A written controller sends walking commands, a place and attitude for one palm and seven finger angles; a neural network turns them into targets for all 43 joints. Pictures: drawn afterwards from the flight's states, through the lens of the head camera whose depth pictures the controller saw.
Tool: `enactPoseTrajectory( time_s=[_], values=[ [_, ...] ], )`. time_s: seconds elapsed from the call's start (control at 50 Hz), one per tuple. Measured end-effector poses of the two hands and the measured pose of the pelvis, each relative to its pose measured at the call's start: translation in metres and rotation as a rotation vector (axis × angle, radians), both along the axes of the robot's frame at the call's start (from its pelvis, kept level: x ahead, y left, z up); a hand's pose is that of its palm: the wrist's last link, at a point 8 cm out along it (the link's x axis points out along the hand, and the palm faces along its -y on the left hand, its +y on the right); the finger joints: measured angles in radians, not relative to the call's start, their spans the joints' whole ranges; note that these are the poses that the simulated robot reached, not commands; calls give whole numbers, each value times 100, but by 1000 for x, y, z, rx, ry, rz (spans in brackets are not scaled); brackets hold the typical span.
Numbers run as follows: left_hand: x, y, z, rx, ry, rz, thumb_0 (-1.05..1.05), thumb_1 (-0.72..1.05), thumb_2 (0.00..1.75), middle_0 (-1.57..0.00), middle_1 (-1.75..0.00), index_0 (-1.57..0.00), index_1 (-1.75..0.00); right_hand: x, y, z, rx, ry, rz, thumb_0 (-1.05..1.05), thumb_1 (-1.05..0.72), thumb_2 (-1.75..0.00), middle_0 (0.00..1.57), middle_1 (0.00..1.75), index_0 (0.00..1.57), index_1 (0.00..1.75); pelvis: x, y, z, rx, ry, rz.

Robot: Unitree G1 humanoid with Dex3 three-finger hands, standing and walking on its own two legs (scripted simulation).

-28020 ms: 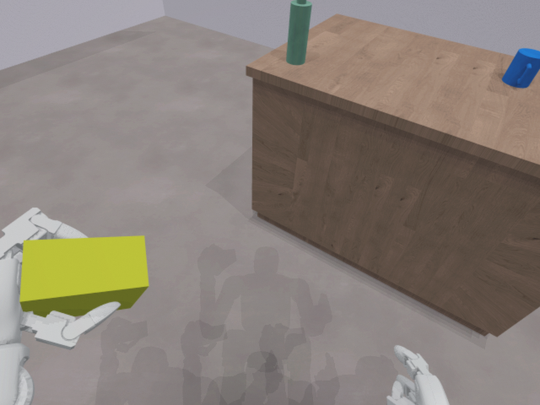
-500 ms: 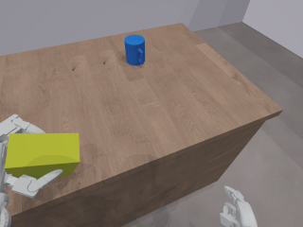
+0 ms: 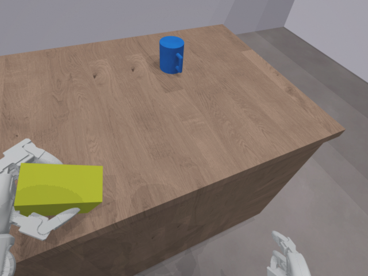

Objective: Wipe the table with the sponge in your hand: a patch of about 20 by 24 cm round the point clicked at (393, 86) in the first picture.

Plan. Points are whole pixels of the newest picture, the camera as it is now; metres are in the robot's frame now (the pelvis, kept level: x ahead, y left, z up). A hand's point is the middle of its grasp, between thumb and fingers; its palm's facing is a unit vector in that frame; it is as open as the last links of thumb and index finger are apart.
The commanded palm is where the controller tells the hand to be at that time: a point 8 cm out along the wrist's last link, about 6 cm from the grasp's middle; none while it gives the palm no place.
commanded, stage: come to a stop and stand still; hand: left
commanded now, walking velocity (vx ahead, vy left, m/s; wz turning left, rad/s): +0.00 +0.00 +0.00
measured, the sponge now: (71, 191) +0.22 +0.21 +0.12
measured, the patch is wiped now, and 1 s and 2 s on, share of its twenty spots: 0.00 0.00 0.00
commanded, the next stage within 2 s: look again from close up in 0.54 s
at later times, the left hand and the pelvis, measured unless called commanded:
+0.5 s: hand (0, 169) +0.23 +0.31 +0.16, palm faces +0.41 -0.83 -0.38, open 9.9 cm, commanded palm +0.17 +0.34 +0.18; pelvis +0.02 +0.05 +0.00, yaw +2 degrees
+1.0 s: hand (18, 174) +0.22 +0.28 +0.16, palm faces +0.39 -0.83 -0.39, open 9.9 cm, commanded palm +0.16 +0.31 +0.18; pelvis +0.01 +0.03 +0.01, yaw +2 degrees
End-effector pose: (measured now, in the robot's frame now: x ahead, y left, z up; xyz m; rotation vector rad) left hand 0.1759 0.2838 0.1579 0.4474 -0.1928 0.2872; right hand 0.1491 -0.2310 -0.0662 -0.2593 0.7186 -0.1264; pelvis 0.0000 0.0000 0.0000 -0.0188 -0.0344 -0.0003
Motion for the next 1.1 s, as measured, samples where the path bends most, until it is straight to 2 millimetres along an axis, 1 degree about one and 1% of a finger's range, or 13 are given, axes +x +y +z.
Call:
enactPoseTrajectory(
  time_s=[0.06, 0.1, 0.18, 0.22, 0.28, 0.34, 0.4, 0.48, 0.6, 0.74, 0.82, 0.96, 1.1],
  values=[
    [4, 26, 10, 11, -70, 67, -1, -49, 103, -74, -135, -76, -135, 1, 18, 3, -3, 5, 26, 1, -90, -90, 20, 30, 20, 30, 1, 10, 2, -2, 0, 6],
    [6, 38, 18, 19, -121, 98, -1, -49, 103, -74, -136, -76, -135, 6, 30, 4, 8, -6, 48, 1, -90, -90, 20, 30, 20, 30, 2, 17, 2, 0, -1, 11],
    [11, 46, 28, 15, -174, 92, -1, -49, 103, -74, -136, -76, -135, 19, 53, 5, 39, -31, 83, 1, -90, -90, 21, 30, 20, 30, 7, 31, 3, -8, 0, 16],
    [13, 45, 27, 9, -169, 68, -1, -49, 103, -74, -136, -76, -135, 26, 63, 7, 52, -44, 92, 1, -90, -90, 21, 30, 21, 30, 10, 36, 4, -9, 4, 13],
    [16, 47, 19, 0, -128, 41, -1, -49, 103, -74, -136, -76, -135, 36, 73, 11, 60, -59, 99, 1, -90, -90, 21, 30, 21, 30, 14, 43, 4, -10, 8, 13],
    [18, 54, 11, 2, -86, 39, -1, -49, 103, -74, -136, -76, -135, 44, 80, 13, 55, -64, 103, 1, -90, -90, 21, 30, 21, 30, 16, 47, 5, -10, 7, 17],
    [18, 62, 8, 8, -73, 53, -1, -49, 103, -74, -136, -76, -135, 49, 83, 16, 44, -63, 108, 1, -90, -90, 21, 30, 21, 30, 16, 50, 5, -11, 4, 21],
    [14, 66, 14, 17, -100, 64, -1, -49, 103, -74, -136, -76, -135, 52, 83, 17, 28, -58, 119, 1, -90, -90, 21, 30, 21, 30, 15, 52, 5, -9, -2, 26],
    [9, 61, 23, 31, -128, 59, -1, -49, 103, -74, -136, -76, -135, 49, 79, 14, 32, -44, 113, 1, -90, -90, 21, 30, 21, 30, 14, 51, 5, -12, -5, 28],
    [8, 56, 16, 20, -80, 86, -1, -49, 103, -74, -136, -76, -135, 38, 68, 9, 41, -17, 81, 1, -90, -90, 21, 30, 21, 30, 14, 44, 7, -11, -4, 29],
    [8, 50, 12, 7, -65, 86, -1, -49, 103, -74, -136, -76, -135, 32, 59, 8, 35, -5, 67, 1, -90, -90, 21, 30, 21, 30, 13, 38, 7, -12, -4, 29],
    [7, 35, 18, 10, -80, 58, -1, -49, 103, -74, -135, -76, -135, 28, 42, 9, 18, -10, 44, 1, -90, -90, 21, 30, 21, 30, 12, 31, 7, -12, -4, 28],
    [7, 34, 19, 22, -65, 69, -1, -49, 103, -74, -135, -76, -135, 27, 32, 10, 19, -17, 26, 1, -90, -90, 21, 30, 20, 30, 11, 25, 8, -6, -1, 21]
  ],
)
